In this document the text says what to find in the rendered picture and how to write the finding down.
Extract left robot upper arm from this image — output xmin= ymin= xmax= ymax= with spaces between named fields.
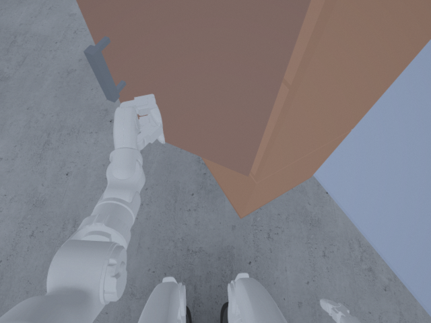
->
xmin=0 ymin=240 xmax=127 ymax=323

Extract handle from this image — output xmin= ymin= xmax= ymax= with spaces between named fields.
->
xmin=84 ymin=36 xmax=126 ymax=103

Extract left robot thigh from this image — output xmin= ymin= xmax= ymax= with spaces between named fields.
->
xmin=138 ymin=281 xmax=187 ymax=323

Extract robot right hand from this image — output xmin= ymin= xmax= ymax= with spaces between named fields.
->
xmin=320 ymin=299 xmax=361 ymax=323

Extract left robot forearm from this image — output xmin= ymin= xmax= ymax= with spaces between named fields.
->
xmin=46 ymin=147 xmax=145 ymax=292

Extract robot left hand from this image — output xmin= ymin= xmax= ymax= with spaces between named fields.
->
xmin=113 ymin=94 xmax=165 ymax=152

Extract right robot shin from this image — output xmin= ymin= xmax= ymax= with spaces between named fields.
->
xmin=228 ymin=273 xmax=249 ymax=323

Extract cupboard door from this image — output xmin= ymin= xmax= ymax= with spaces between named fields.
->
xmin=76 ymin=0 xmax=311 ymax=176

